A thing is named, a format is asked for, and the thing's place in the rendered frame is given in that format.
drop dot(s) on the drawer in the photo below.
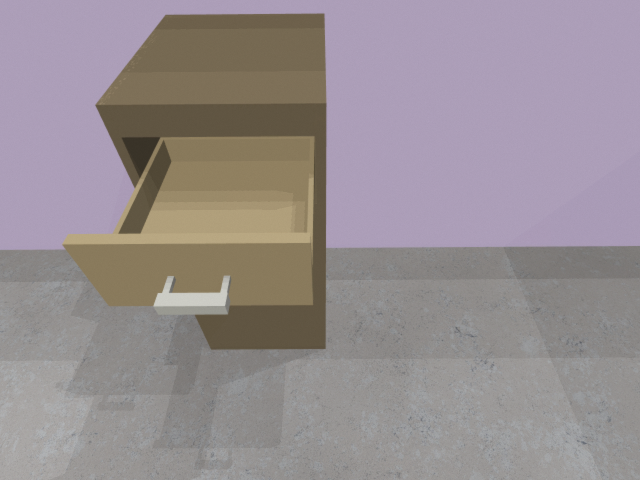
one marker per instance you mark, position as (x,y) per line
(209,207)

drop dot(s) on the cabinet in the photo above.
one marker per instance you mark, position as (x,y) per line
(232,75)

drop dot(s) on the handle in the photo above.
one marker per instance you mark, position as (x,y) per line
(168,303)

